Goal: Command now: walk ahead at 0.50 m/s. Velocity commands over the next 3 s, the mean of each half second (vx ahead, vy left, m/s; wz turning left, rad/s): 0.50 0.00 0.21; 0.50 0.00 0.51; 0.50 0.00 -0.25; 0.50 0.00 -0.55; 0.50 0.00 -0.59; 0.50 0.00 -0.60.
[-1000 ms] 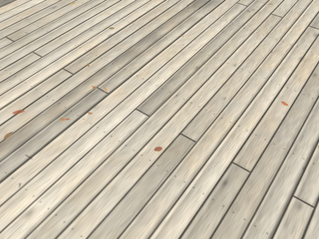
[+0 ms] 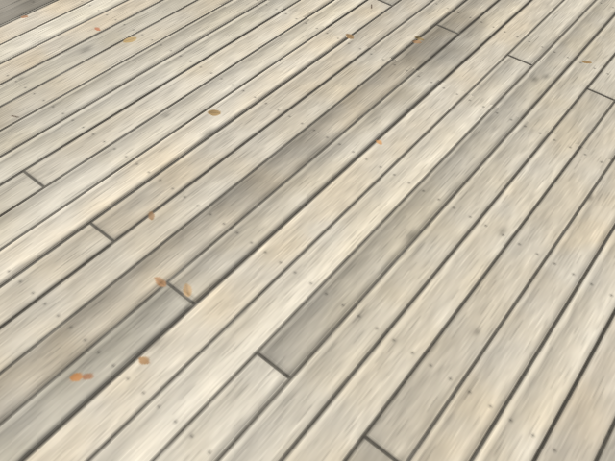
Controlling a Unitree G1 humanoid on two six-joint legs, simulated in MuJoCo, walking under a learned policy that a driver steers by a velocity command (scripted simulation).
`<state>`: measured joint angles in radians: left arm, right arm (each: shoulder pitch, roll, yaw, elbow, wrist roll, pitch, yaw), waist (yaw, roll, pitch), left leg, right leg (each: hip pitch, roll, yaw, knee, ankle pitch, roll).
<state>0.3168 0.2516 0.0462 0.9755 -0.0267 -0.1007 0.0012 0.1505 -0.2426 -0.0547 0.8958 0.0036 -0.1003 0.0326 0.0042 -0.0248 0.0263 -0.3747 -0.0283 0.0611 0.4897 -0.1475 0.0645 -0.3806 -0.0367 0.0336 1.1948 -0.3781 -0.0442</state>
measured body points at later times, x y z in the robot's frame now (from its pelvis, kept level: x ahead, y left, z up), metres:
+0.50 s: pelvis +0.27 -0.05 -0.01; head +0.30 -0.05 +0.44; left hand +0.43 +0.22 -0.10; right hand +0.28 -0.32 -0.15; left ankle +0.10 +0.08 -0.67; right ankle +0.37 -0.15 -0.73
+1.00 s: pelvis +0.50 +0.06 -0.02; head +0.53 +0.09 +0.43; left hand +0.40 +0.33 -0.16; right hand +0.78 -0.09 -0.11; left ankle +0.56 +0.17 -0.74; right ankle +0.38 -0.15 -0.69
